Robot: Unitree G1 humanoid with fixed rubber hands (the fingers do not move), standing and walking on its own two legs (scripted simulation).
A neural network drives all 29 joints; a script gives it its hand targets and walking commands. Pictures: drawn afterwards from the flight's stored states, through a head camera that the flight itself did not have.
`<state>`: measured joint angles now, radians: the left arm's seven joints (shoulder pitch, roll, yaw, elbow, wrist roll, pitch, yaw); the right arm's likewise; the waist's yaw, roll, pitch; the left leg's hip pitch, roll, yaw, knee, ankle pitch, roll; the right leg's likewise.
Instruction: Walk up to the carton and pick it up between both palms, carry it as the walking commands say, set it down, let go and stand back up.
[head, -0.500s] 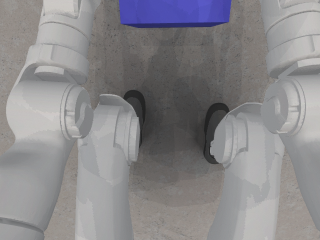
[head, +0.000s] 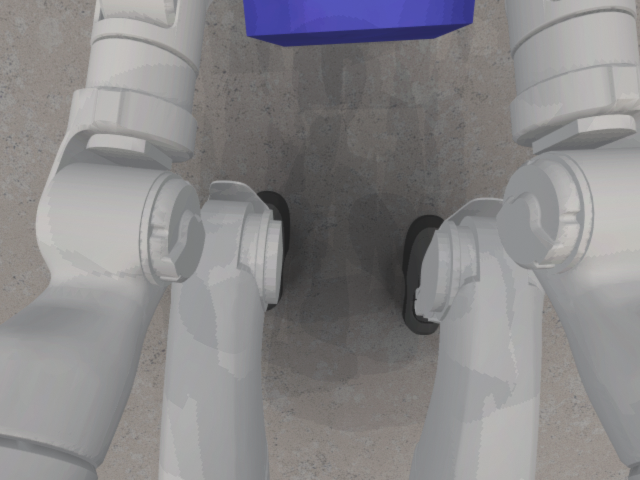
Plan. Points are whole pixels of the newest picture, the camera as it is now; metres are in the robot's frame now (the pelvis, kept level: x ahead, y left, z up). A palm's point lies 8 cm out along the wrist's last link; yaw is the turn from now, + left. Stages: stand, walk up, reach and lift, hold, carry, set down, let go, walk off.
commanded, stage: reach and lift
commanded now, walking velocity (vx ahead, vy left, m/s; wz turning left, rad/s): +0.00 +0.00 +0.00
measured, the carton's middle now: out of the picture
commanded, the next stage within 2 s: none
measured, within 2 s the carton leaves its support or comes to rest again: neither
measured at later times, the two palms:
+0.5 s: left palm out of the picture +0.55 +0.16 -0.05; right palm out of the picture +0.57 -0.11 -0.05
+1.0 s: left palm out of the picture +0.52 +0.15 +0.02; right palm out of the picture +0.54 -0.11 +0.02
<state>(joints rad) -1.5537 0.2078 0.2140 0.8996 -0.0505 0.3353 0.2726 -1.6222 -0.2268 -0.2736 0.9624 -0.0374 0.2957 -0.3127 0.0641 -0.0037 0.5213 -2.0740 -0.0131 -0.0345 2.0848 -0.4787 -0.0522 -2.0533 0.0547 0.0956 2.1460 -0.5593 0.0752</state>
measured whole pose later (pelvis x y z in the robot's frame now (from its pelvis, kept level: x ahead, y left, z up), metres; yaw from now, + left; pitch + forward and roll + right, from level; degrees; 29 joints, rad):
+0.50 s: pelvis -0.01 +0.00 +0.04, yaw +0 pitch +24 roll +2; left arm -1.51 0.17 0.27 0.85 0.01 0.40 0.27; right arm -1.54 -0.16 -0.32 0.84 -0.12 0.39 -0.34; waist 0.06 -0.02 0.52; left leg -1.92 -0.01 -0.03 1.96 -0.45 -0.07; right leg -1.91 0.05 0.09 2.03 -0.53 0.06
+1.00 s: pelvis -0.03 -0.01 +0.08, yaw +0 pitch +18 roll +2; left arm -1.43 0.14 0.28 0.80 0.03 0.47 0.27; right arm -1.48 -0.12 -0.34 0.80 -0.14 0.46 -0.35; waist 0.06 -0.02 0.52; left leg -1.72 -0.01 -0.03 1.82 -0.42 -0.07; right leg -1.72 0.05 0.09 1.90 -0.50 0.05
